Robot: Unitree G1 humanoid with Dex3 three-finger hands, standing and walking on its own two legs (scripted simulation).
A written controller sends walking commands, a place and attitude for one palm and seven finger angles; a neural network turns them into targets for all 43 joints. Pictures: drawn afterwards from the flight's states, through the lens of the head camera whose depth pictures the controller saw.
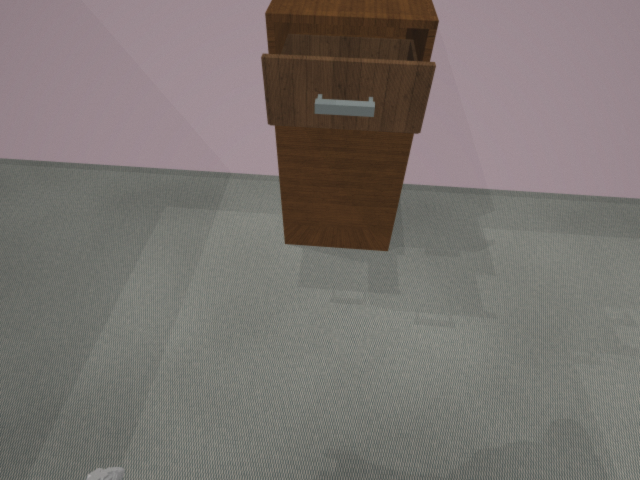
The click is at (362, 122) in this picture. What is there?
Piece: drawer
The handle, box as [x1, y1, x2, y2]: [315, 94, 374, 116]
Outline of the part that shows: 315,99 315,113 373,116 374,102 372,101 372,97 369,97 367,101 322,99 321,94 318,94 318,97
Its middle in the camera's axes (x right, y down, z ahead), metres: +0.05 -0.32 +0.90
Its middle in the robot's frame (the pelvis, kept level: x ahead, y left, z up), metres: +0.90 -0.01 +0.02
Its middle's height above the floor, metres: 0.79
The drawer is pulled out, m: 0.20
